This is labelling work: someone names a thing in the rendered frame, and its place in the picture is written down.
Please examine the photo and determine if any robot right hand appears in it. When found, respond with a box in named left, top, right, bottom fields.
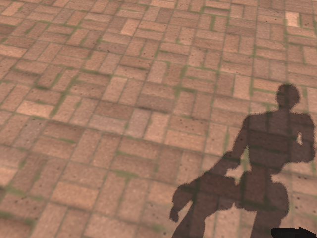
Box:
left=270, top=227, right=317, bottom=238

